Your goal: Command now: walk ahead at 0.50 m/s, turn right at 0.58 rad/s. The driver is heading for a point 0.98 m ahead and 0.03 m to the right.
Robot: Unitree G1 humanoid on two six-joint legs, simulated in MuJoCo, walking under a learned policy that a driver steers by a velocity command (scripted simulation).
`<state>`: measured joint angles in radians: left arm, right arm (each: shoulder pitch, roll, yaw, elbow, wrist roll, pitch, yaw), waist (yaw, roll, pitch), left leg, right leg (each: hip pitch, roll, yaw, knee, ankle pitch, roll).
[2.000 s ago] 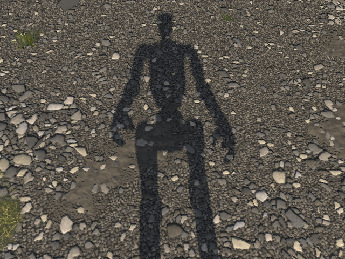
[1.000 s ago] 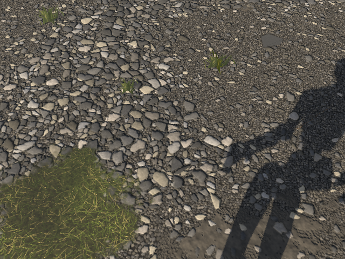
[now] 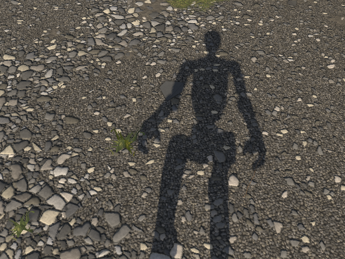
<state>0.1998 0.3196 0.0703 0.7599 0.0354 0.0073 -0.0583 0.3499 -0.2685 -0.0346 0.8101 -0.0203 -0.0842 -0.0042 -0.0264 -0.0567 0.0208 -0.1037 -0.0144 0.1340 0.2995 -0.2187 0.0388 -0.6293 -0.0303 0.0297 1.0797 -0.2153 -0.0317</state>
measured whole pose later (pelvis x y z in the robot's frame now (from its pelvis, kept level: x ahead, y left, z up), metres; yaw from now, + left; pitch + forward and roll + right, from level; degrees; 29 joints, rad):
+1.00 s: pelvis +0.54 -0.09 -0.01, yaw -6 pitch +0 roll +0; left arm 0.21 0.26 0.01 0.78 0.04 -0.05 0.01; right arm 0.28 -0.28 -0.06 0.82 0.00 -0.03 0.02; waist 0.00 -0.02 0.08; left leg -0.26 -0.13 -0.01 0.41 -0.15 0.12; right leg -0.51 -0.02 0.04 1.17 -0.35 0.01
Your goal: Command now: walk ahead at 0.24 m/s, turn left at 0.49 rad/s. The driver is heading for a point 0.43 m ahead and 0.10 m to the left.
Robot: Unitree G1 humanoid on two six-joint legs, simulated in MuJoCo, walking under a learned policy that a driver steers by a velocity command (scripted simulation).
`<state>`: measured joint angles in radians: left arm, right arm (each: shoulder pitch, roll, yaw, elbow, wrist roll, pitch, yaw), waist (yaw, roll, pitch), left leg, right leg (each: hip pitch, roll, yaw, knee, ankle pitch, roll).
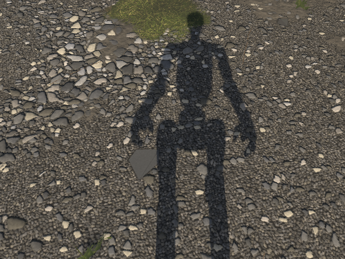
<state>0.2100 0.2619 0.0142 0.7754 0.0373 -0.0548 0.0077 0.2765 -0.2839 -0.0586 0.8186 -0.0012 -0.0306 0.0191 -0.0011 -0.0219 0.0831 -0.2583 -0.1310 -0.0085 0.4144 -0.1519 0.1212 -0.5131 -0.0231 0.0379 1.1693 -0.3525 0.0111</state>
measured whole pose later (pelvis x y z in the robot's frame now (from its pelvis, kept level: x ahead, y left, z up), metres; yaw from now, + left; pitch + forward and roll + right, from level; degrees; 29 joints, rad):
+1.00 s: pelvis +0.22 +0.07 +0.01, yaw +35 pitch +1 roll -1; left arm 0.24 0.30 0.05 0.76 0.04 -0.02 -0.03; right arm 0.34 -0.26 -0.03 0.77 -0.01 -0.03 0.02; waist 0.00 -0.05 0.02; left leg -0.11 -0.08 -0.03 0.34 -0.24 0.09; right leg -0.53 -0.07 -0.03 1.00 -0.28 0.02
